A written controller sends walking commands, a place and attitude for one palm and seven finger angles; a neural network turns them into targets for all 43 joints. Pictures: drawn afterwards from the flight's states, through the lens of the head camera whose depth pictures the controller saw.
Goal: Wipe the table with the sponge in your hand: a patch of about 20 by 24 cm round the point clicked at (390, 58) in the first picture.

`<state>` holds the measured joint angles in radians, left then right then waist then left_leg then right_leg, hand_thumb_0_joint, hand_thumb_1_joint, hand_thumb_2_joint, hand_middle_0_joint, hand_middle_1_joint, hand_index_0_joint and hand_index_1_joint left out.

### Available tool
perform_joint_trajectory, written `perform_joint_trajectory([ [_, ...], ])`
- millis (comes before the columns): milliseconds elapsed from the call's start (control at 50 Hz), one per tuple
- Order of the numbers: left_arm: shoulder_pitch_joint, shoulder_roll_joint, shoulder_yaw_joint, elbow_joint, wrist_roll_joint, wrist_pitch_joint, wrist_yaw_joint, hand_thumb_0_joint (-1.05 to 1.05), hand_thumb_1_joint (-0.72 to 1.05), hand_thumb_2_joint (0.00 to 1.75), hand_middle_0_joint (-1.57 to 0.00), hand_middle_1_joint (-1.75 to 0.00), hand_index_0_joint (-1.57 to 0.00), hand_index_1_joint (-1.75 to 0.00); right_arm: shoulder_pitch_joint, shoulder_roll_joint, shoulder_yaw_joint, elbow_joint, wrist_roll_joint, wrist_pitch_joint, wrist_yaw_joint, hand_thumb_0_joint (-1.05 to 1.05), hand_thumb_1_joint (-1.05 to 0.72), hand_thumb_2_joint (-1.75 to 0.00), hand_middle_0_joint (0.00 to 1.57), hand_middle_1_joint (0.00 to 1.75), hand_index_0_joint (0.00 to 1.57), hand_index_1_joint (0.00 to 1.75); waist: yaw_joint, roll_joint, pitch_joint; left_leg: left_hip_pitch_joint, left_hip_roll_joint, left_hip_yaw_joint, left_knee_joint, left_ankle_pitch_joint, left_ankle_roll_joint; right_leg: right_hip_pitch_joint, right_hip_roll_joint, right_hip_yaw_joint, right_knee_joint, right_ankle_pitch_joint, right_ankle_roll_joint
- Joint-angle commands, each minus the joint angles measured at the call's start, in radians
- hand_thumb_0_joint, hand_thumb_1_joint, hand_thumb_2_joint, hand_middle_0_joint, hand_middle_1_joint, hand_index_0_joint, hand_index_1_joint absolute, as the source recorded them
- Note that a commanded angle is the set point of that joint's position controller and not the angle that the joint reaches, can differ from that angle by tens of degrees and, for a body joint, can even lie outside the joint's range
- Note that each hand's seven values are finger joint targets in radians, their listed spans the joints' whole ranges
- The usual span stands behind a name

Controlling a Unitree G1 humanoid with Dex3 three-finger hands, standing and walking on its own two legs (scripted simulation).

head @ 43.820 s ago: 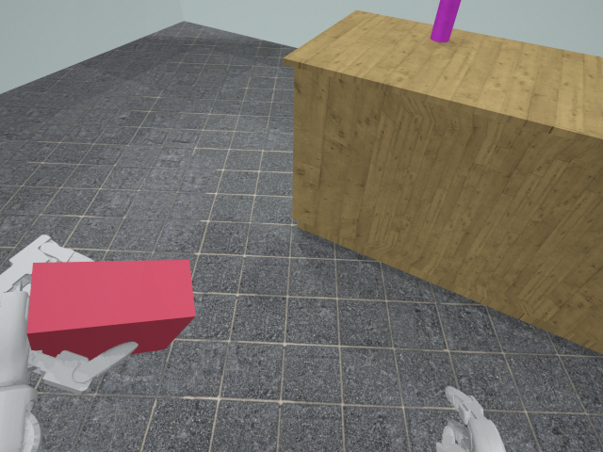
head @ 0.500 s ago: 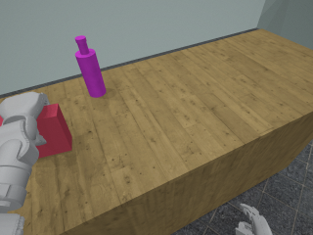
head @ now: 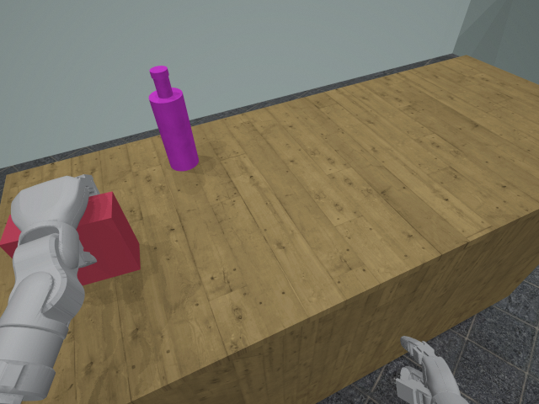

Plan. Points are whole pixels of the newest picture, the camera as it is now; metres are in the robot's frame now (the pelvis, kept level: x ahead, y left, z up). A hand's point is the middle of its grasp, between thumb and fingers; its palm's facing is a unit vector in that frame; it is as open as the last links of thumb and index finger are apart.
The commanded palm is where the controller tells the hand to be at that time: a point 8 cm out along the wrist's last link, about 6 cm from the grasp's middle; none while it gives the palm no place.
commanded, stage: wipe back along the first lane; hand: left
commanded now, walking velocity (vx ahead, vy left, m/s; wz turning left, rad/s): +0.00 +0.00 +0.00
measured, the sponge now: (86, 252) +0.30 +0.34 +0.07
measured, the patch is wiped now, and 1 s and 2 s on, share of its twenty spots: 0.95 0.95 0.95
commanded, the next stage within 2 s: lift the sponge slowly off the table in 1.24 s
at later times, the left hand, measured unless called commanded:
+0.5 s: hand (88, 246) +0.27 +0.30 +0.12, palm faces +0.12 -0.05 -0.99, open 10.1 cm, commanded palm +0.21 +0.28 +0.16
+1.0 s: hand (86, 279) +0.22 +0.27 +0.13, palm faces +0.17 -0.09 -0.98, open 10.1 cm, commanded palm +0.16 +0.26 +0.16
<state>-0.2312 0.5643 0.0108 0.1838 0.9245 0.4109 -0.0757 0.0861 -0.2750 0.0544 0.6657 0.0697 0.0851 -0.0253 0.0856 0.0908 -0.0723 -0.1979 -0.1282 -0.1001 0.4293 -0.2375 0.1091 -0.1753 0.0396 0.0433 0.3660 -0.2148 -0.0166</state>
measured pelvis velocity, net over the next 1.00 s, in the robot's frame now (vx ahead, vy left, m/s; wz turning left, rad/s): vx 0.00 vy -0.03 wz -0.04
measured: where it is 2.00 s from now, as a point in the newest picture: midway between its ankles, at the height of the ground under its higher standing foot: outside the picture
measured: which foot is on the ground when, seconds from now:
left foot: down 0.00-1.00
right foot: down 0.00-1.00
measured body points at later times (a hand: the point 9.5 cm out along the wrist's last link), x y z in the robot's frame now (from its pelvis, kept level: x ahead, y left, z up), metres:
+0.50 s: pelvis +0.01 -0.01 +0.00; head -0.02 -0.04 +0.45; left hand +0.26 +0.29 +0.18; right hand +0.24 -0.21 -0.08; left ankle -0.02 +0.05 -0.74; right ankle -0.01 -0.13 -0.74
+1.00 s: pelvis +0.00 -0.03 -0.01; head -0.04 -0.07 +0.44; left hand +0.21 +0.27 +0.18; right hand +0.24 -0.24 -0.07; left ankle -0.02 +0.05 -0.74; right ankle -0.01 -0.13 -0.74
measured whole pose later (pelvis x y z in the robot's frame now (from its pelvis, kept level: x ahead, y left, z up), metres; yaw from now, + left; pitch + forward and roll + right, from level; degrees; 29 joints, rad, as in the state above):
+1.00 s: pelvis +0.00 -0.03 -0.01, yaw -2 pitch -1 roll -1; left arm 0.21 0.54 0.02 -0.31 0.86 0.57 -0.01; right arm 0.01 -0.27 0.08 0.63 0.08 0.10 -0.02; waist 0.10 0.11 -0.10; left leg -0.20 -0.08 -0.07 0.52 -0.30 0.07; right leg -0.20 0.09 0.07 0.47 -0.26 -0.04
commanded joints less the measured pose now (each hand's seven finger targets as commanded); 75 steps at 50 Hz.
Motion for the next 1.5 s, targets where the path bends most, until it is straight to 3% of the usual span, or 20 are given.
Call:
perform_joint_trajectory([
  [0,-0.226,0.125,-0.008,-0.187,0.013,0.013,0.002,0.00,0.10,1.30,-1.20,-1.60,-1.20,-1.60,-0.198,-0.109,-0.041,-0.175,-0.001,-0.067,-0.001,0.00,-0.90,-0.90,0.20,0.30,0.20,0.30,-0.010,-0.020,-0.169,0.091,0.134,-0.090,-0.056,0.342,-0.104,0.020,0.004,-0.050,-0.004,0.142,-0.069],
  [60,-0.200,0.153,0.020,-0.213,0.016,0.034,0.010,0.00,0.10,1.30,-1.20,-1.60,-1.20,-1.60,-0.218,-0.113,-0.039,-0.176,-0.003,-0.067,0.000,0.00,-0.90,-0.90,0.20,0.30,0.20,0.30,0.002,-0.028,-0.164,0.080,0.135,-0.084,-0.062,0.325,-0.103,0.033,0.009,-0.034,0.001,0.147,-0.077],
  [80,-0.180,0.096,-0.022,-0.228,0.013,0.042,0.008,0.00,0.10,1.30,-1.20,-1.60,-1.20,-1.60,-0.218,-0.106,-0.037,-0.186,-0.004,-0.069,0.001,0.00,-0.90,-0.90,0.20,0.30,0.20,0.30,0.004,-0.025,-0.174,0.080,0.131,-0.083,-0.057,0.340,-0.105,0.038,0.006,-0.052,0.006,0.149,-0.074],
  [180,-0.124,0.092,-0.011,-0.232,0.003,0.080,0.015,0.00,0.10,1.30,-1.20,-1.60,-1.20,-1.60,-0.235,-0.105,-0.031,-0.180,-0.003,-0.064,0.002,0.00,-0.90,-0.90,0.20,0.30,0.20,0.30,0.010,-0.059,-0.148,0.053,0.129,-0.067,-0.060,0.293,-0.099,0.040,0.008,-0.049,0.004,0.142,-0.073],
  [320,0.051,0.031,-0.036,-0.308,-0.020,0.120,0.009,0.00,0.10,1.30,-1.20,-1.60,-1.20,-1.60,-0.261,-0.097,-0.027,-0.188,-0.001,-0.066,0.016,0.00,-0.90,-0.90,0.20,0.30,0.20,0.30,0.017,-0.069,-0.163,0.066,0.128,-0.052,-0.025,0.388,-0.096,0.060,0.007,-0.043,0.021,0.233,-0.067],
  [360,0.093,0.063,-0.007,-0.351,-0.027,0.128,0.010,0.00,0.10,1.30,-1.20,-1.60,-1.20,-1.60,-0.274,-0.100,-0.025,-0.193,0.000,-0.067,0.022,0.00,-0.90,-0.90,0.20,0.30,0.20,0.30,0.023,-0.059,-0.166,0.056,0.132,-0.054,-0.026,0.384,-0.094,0.069,0.011,-0.026,0.031,0.241,-0.070],
  [440,0.161,0.035,-0.017,-0.383,-0.041,0.145,0.010,0.00,0.10,1.30,-1.20,-1.60,-1.20,-1.60,-0.278,-0.094,-0.025,-0.197,0.003,-0.060,0.025,0.00,-0.90,-0.90,0.20,0.30,0.20,0.30,0.026,-0.075,-0.146,0.037,0.125,-0.042,-0.016,0.363,-0.086,0.070,0.006,-0.036,0.036,0.250,-0.062],
  [460,0.171,0.074,0.014,-0.407,-0.042,0.149,0.015,0.00,0.10,1.30,-1.20,-1.60,-1.20,-1.60,-0.294,-0.098,-0.024,-0.199,0.002,-0.063,0.026,0.00,-0.90,-0.90,0.20,0.30,0.20,0.30,0.029,-0.088,-0.155,0.031,0.123,-0.044,-0.014,0.344,-0.081,0.078,0.011,-0.009,0.042,0.261,-0.068],
  [600,0.281,0.056,0.024,-0.476,-0.070,0.173,0.022,0.00,0.10,1.30,-1.20,-1.60,-1.20,-1.60,-0.303,-0.089,-0.021,-0.211,0.009,-0.057,0.026,0.00,-0.90,-0.90,0.20,0.30,0.20,0.30,0.034,-0.099,-0.138,0.007,0.113,-0.027,0.012,0.325,-0.067,0.081,0.001,-0.002,0.058,0.291,-0.057],
  [660,0.320,0.104,0.068,-0.504,-0.078,0.178,0.032,0.00,0.10,1.30,-1.20,-1.60,-1.20,-1.60,-0.321,-0.095,-0.023,-0.209,0.008,-0.051,0.024,0.00,-0.90,-0.90,0.20,0.30,0.20,0.30,0.040,-0.098,-0.133,-0.004,0.107,-0.023,0.017,0.298,-0.064,0.086,0.005,0.029,0.062,0.303,-0.062],
  [820,0.399,0.051,0.040,-0.542,-0.098,0.186,0.039,0.00,0.10,1.30,-1.20,-1.60,-1.20,-1.60,-0.315,-0.089,-0.020,-0.220,0.011,-0.046,0.015,0.00,-0.90,-0.90,0.20,0.30,0.20,0.30,0.033,-0.092,-0.091,-0.017,0.110,-0.018,0.023,0.252,-0.060,0.051,0.003,0.013,0.060,0.240,-0.053],
  [860,0.367,0.103,0.074,-0.568,-0.094,0.181,0.046,0.00,0.10,1.30,-1.20,-1.60,-1.20,-1.60,-0.321,-0.093,-0.023,-0.219,0.010,-0.051,0.009,0.00,-0.90,-0.90,0.20,0.30,0.20,0.30,0.032,-0.090,-0.095,-0.017,0.108,-0.022,0.026,0.219,-0.057,0.043,0.008,0.042,0.057,0.221,-0.057],
  [920,0.423,0.082,0.073,-0.545,-0.107,0.185,0.046,0.00,0.10,1.30,-1.20,-1.60,-1.20,-1.60,-0.313,-0.088,-0.020,-0.218,0.011,-0.047,0.005,0.00,-0.90,-0.90,0.20,0.30,0.20,0.30,0.035,-0.113,-0.080,-0.029,0.104,-0.012,0.034,0.210,-0.056,0.045,0.001,0.030,0.054,0.213,-0.049],
  [960,0.415,0.117,0.094,-0.585,-0.104,0.179,0.049,0.00,0.10,1.30,-1.20,-1.60,-1.20,-1.60,-0.329,-0.092,-0.020,-0.220,0.009,-0.048,0.001,0.00,-0.90,-0.90,0.20,0.30,0.20,0.30,0.038,-0.092,-0.083,-0.022,0.103,-0.017,0.034,0.192,-0.055,0.037,0.005,0.059,0.051,0.194,-0.055],
  [1300,0.633,-0.024,0.030,-0.712,-0.133,0.151,0.099,0.00,0.10,1.30,-1.20,-1.60,-1.20,-1.60,-0.331,-0.068,-0.034,-0.234,0.010,-0.075,0.015,0.00,-0.90,-0.90,0.20,0.30,0.20,0.30,0.041,-0.119,-0.040,-0.027,0.117,-0.028,0.032,0.150,-0.059,-0.003,0.016,0.037,0.049,0.108,-0.049],
  [1320,0.630,-0.036,0.018,-0.720,-0.140,0.150,0.101,0.00,0.10,1.30,-1.20,-1.60,-1.20,-1.60,-0.327,-0.070,-0.033,-0.236,0.008,-0.071,0.013,0.00,-0.90,-0.90,0.20,0.30,0.20,0.30,0.039,-0.114,-0.028,-0.029,0.118,-0.022,0.028,0.134,-0.057,-0.008,0.014,0.032,0.042,0.093,-0.046],
  [1360,0.546,0.055,0.077,-0.745,-0.125,0.148,0.115,0.00,0.10,1.30,-1.20,-1.60,-1.20,-1.60,-0.339,-0.079,-0.032,-0.228,0.004,-0.070,0.003,0.00,-0.90,-0.90,0.20,0.30,0.20,0.30,0.038,-0.111,-0.029,-0.025,0.117,-0.031,0.024,0.107,-0.057,-0.012,0.021,0.069,0.036,0.065,-0.054],
  [1440,0.486,0.035,0.063,-0.727,-0.128,0.150,0.118,0.00,0.10,1.30,-1.20,-1.60,-1.20,-1.60,-0.328,-0.074,-0.027,-0.224,0.006,-0.070,-0.010,0.00,-0.90,-0.90,0.20,0.30,0.20,0.30,0.032,-0.095,-0.013,-0.023,0.115,-0.028,0.016,0.090,-0.058,-0.023,0.015,0.046,0.026,0.023,-0.050],
  [1460,0.452,0.068,0.077,-0.757,-0.124,0.149,0.121,0.00,0.10,1.30,-1.20,-1.60,-1.20,-1.60,-0.343,-0.075,-0.026,-0.231,0.007,-0.079,-0.015,0.00,-0.90,-0.90,0.20,0.30,0.20,0.30,0.035,-0.062,-0.020,-0.016,0.115,-0.034,0.009,0.069,-0.057,-0.021,0.022,0.068,0.026,0.003,-0.057],
  [1480,0.418,0.038,0.051,-0.760,-0.122,0.151,0.122,0.00,0.10,1.30,-1.20,-1.60,-1.20,-1.60,-0.336,-0.067,-0.023,-0.241,0.007,-0.086,-0.018,0.00,-0.90,-0.90,0.20,0.30,0.20,0.30,0.036,-0.041,-0.038,-0.019,0.109,-0.030,0.011,0.074,-0.055,-0.013,0.017,0.046,0.030,0.003,-0.054],
])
